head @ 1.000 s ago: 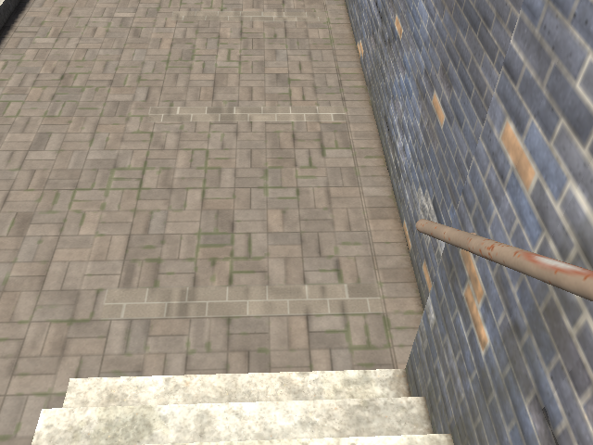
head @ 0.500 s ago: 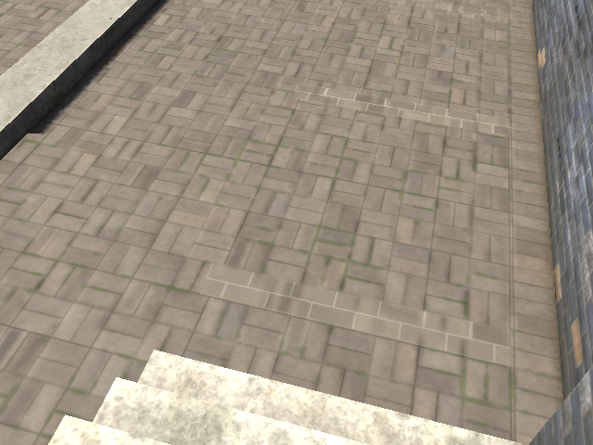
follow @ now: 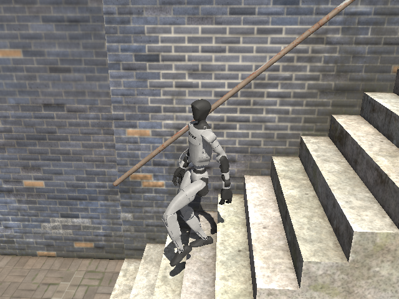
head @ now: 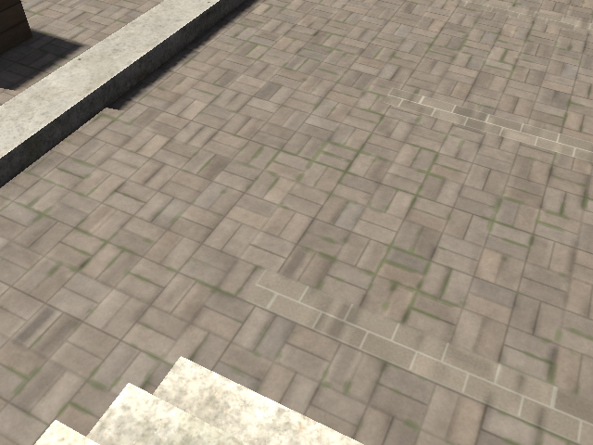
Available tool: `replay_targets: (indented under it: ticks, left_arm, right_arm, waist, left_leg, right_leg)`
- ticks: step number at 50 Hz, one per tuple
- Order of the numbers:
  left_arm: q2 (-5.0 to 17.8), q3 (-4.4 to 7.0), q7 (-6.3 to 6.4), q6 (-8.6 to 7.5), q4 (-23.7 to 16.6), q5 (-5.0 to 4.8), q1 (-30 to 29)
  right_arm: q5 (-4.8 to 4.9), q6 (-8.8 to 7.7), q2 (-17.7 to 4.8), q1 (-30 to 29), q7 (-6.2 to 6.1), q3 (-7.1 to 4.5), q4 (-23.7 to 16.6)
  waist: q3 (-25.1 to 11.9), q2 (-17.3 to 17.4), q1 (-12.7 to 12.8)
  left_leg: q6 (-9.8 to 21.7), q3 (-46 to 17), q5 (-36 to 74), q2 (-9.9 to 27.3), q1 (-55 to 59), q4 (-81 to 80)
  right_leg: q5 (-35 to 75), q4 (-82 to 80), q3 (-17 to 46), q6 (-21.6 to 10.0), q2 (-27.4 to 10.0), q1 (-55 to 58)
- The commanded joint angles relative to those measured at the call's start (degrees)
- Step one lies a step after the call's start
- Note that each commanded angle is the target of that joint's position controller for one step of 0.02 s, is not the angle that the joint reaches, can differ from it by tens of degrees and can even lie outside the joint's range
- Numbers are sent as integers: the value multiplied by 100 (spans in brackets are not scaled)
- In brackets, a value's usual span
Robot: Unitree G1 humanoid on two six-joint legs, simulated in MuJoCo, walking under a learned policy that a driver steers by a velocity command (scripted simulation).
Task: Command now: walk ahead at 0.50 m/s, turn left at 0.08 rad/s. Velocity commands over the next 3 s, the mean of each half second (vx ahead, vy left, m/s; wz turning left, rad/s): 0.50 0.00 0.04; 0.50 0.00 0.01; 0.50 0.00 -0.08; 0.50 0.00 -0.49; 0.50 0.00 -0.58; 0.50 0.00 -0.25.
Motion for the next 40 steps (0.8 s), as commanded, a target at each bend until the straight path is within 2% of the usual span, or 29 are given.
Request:
replay_targets:
  ticks: [1,2,3,4,7,8,9,10,12,13,14,15,16,17,18,20,21,22,23,25,27,29,32,34,36,37,38,39,40]
  left_arm:
    - [763,5,286,-267,95,-52,862]
    - [412,-74,411,-253,-21,-89,885]
    - [385,-133,401,-213,217,-12,1291]
    - [234,-177,388,-119,71,-120,1149]
    - [514,-120,157,11,28,-121,799]
    - [35,-91,296,168,-204,-621,656]
    - [241,-51,379,297,-168,-518,742]
    - [422,42,514,430,-72,-322,698]
    - [252,89,577,542,-49,-283,697]
    - [307,143,540,564,-69,-316,730]
    - [331,312,497,562,-148,-412,797]
    - [451,287,557,549,-513,-599,1129]
    - [396,225,584,575,-525,-480,833]
    - [192,172,551,634,-691,-347,294]
    - [333,231,482,668,-738,-278,39]
    - [178,241,371,726,-1151,-353,-1077]
    - [214,252,339,762,-1198,-298,-1287]
    - [79,224,309,832,-902,-204,-783]
    - [-48,228,275,896,-479,-228,84]
    - [306,359,239,845,-873,-366,-934]
    - [320,314,187,815,-1225,-238,-1759]
    - [342,343,133,829,-1299,-255,-2040]
    - [441,321,156,811,-1452,-478,-2504]
    - [529,338,142,749,-1197,-479,-1924]
    - [759,476,114,742,-1003,-635,-1563]
    - [790,537,72,682,-648,-615,-647]
    - [1022,618,40,663,-406,-550,125]
    - [1178,473,-85,602,-264,-484,524]
    - [1179,456,-133,630,-165,-665,625]
  right_arm:
    - [-162,-83,-484,-332,-121,-11,-332]
    - [-112,-133,-464,-774,-213,32,-397]
    - [-98,-95,-288,-975,-207,68,-433]
    - [-91,-90,-266,-1137,-140,106,-462]
    - [-43,73,-355,-1616,-41,76,-772]
    - [767,107,-30,-2218,-457,-12,-737]
    - [946,121,128,-2138,-610,98,-707]
    - [944,101,-59,-1649,-717,22,-553]
    - [705,118,-493,356,-853,-219,178]
    - [531,199,-745,1026,-873,-326,455]
    - [553,251,-990,1901,-823,-408,613]
    - [617,288,-861,1816,-733,-335,487]
    - [763,356,-763,1629,-721,-375,411]
    - [702,320,-870,1519,-780,-484,365]
    - [588,312,-666,1024,-845,-424,257]
    - [559,222,-114,590,-958,-178,338]
    - [557,156,-135,532,-983,-158,338]
    - [527,105,-457,579,-966,-256,373]
    - [500,73,-852,641,-942,-376,337]
    - [655,-69,-436,1001,-916,-345,573]
    - [640,-50,-416,755,-943,-377,516]
    - [647,34,-445,779,-1007,-375,494]
    - [462,131,-579,819,-1083,-403,344]
    - [340,198,-836,845,-1088,-457,261]
    - [209,491,-789,1362,-1301,-445,479]
    - [166,533,-814,1368,-1387,-517,601]
    - [205,538,-586,1351,-1396,-533,704]
    - [341,434,114,1576,-1224,-417,550]
    - [507,341,53,1555,-1211,-363,249]
  waist:
    - [923,-311,25]
    - [920,-174,205]
    - [1004,-590,195]
    - [1043,-296,271]
    - [1371,-196,201]
    - [1280,998,580]
    - [1397,453,740]
    - [1413,-114,613]
    - [1053,-264,-1]
    - [682,249,-242]
    - [-173,817,-545]
    - [-1022,480,-280]
    - [-1396,244,-463]
    - [-1089,370,-613]
    - [-630,83,-343]
    - [996,-190,21]
    - [1357,65,89]
    - [994,354,249]
    - [538,682,505]
    - [792,685,181]
    - [943,606,120]
    - [891,691,-41]
    - [1253,758,-400]
    - [1089,584,-298]
    - [1103,85,-479]
    - [838,-12,-64]
    - [413,-782,332]
    - [137,-1637,-4]
    - [-126,-1784,-236]
  left_leg:
    - [-82,-241,662,46,-790,-1357]
    - [-26,-240,1594,143,-622,-2744]
    - [-23,-19,1442,8,-342,-2372]
    - [24,193,1723,-106,727,-3075]
    - [-69,356,684,-232,2112,-3354]
    - [-176,521,754,-516,2500,-4284]
    - [-275,630,226,-584,2796,-4772]
    - [-222,382,-205,-426,3059,-5273]
    - [-12,600,1048,-101,4912,-6515]
    - [114,424,1737,255,6555,-6292]
    - [516,-294,4403,1069,8767,-4138]
    - [948,-727,4064,1992,9975,-2703]
    - [1238,-795,2184,2028,9470,-3006]
    - [1658,-1061,-227,2068,8528,-3525]
    - [1637,-1194,-3076,1841,6790,-4288]
    - [1189,-783,-3048,1383,3564,-4770]
    - [1102,-289,-2402,1000,2474,-4744]
    - [1059,-44,-1697,810,2102,-4403]
    - [1091,-315,-1163,912,2274,-3917]
    - [885,-713,-2578,840,3325,-3325]
    - [775,-807,-4352,809,2961,-3105]
    - [773,-725,-4816,628,2534,-2924]
    - [756,-493,-4508,510,2324,-2329]
    - [761,-463,-3821,607,2325,-1458]
    - [909,-573,-3029,481,3396,-116]
    - [941,-513,-2839,270,3103,1184]
    - [880,-102,-4337,-415,2378,3635]
    - [689,172,-7603,-1282,54,6354]
    - [829,1,-7023,-1040,-1421,6470]
  right_leg:
    - [3191,-197,2107,-481,-1715,342]
    - [2661,197,1848,-348,-1452,532]
    - [2660,233,2211,-475,-1540,307]
    - [2218,206,1907,-504,-1264,-516]
    - [2273,188,2270,-758,-1405,-1203]
    - [2679,647,1881,-545,-1070,-405]
    - [3172,1026,1702,-543,-951,-201]
    - [3872,1629,1712,-579,-963,177]
    - [3973,3584,1387,-473,-756,-191]
    - [1688,5078,1022,-284,-379,-1441]
    - [-2747,7278,486,-118,241,-3340]
    - [-3018,7514,774,-93,-234,-4734]
    - [-2594,7482,750,-188,-626,-4908]
    - [-2092,7568,802,-184,-765,-5179]
    - [-505,6154,940,-25,-920,-4620]
    - [1904,3576,1136,456,-887,-3448]
    - [2265,2606,757,610,-763,-2471]
    - [2799,2635,339,642,-520,-1505]
    - [3118,3306,354,636,-462,-1257]
    - [4353,2525,1145,463,-648,-2927]
    - [5607,1297,1107,549,-772,-2629]
    - [5619,702,828,573,-771,-1709]
    - [5101,-606,581,651,-753,-777]
    - [4909,-482,160,522,-640,15]
    - [4056,-2419,285,295,-1034,193]
    - [3991,-3008,505,143,-1186,1253]
    - [4570,-2748,803,-146,-1512,2123]
    - [7315,234,906,85,-1852,3225]
    - [7443,490,1395,586,-2088,3659]
Next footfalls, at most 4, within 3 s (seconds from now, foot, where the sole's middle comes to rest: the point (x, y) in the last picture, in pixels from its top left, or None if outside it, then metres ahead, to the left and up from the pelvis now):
0.26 left None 0.27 0.09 -0.94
0.76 right None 0.45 -0.14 -1.14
1.34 left None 0.77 0.01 -1.34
1.78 right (391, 397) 1.10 -0.29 -1.54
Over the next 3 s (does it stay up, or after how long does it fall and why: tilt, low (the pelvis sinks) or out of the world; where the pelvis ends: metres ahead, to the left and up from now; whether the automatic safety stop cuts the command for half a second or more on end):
stays up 1.56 -0.46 -0.76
